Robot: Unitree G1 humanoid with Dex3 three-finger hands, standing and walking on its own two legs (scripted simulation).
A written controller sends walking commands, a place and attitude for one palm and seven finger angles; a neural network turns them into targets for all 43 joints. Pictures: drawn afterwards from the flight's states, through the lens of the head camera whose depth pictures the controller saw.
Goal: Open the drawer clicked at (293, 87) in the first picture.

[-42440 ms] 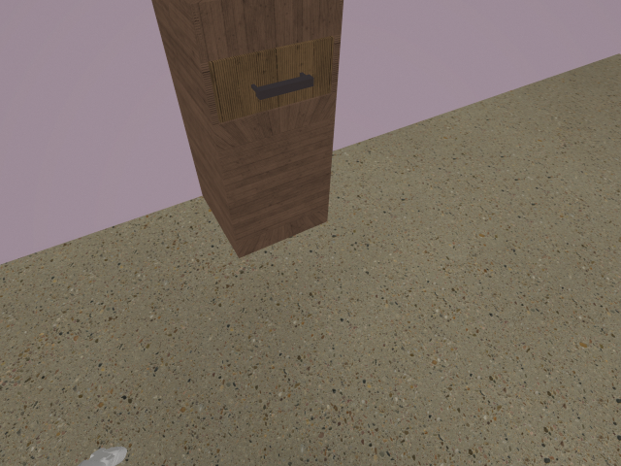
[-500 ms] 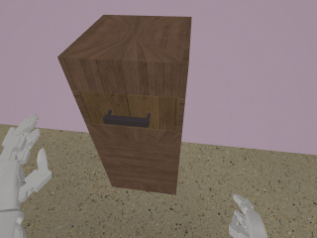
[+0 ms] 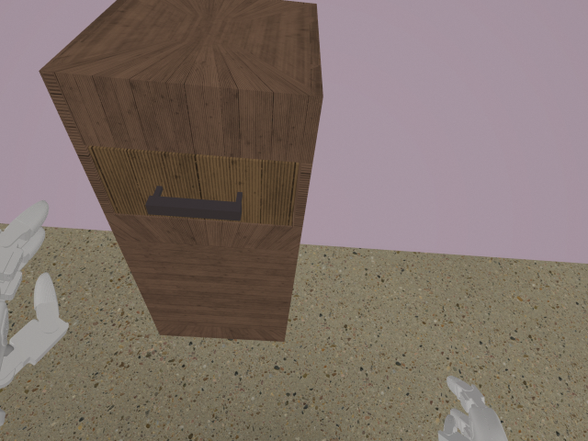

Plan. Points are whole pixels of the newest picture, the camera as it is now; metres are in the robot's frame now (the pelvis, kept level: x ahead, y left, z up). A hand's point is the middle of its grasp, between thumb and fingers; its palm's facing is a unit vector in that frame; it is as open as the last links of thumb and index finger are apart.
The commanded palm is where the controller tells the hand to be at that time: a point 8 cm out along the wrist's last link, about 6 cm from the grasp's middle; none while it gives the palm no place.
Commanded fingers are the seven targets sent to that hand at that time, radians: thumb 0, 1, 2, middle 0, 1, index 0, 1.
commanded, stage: step back with the hand held close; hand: left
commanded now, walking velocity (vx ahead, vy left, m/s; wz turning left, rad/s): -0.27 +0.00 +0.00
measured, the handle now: (197, 200) +0.56 +0.20 -0.04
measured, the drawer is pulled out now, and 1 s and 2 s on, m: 0.00 0.00 0.00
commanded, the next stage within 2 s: stop stepping back and stand still in 0.84 s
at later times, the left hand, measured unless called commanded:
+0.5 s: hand out of the picture +0.11 +0.24 +0.16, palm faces +0.40 -0.83 -0.38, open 7.4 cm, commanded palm +0.04 +0.29 +0.19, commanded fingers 0.00 0.90 0.90 -0.20 -0.30 -0.20 -0.30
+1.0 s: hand out of the picture +0.00 +0.20 +0.17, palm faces +0.29 -0.83 -0.47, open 7.4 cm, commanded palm -0.05 +0.24 +0.19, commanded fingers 0.00 0.90 0.90 -0.20 -0.30 -0.20 -0.30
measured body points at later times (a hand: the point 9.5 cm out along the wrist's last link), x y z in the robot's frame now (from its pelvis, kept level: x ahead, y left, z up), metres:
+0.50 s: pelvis -0.08 +0.01 -0.01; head -0.09 +0.04 +0.44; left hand +0.08 +0.29 +0.18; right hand +0.04 -0.25 -0.08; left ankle -0.04 +0.09 -0.73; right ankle +0.02 -0.09 -0.72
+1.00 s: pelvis -0.20 -0.03 +0.01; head -0.18 +0.01 +0.46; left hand -0.02 +0.25 +0.20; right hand -0.03 -0.29 -0.04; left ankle -0.19 +0.06 -0.69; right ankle -0.22 -0.13 -0.73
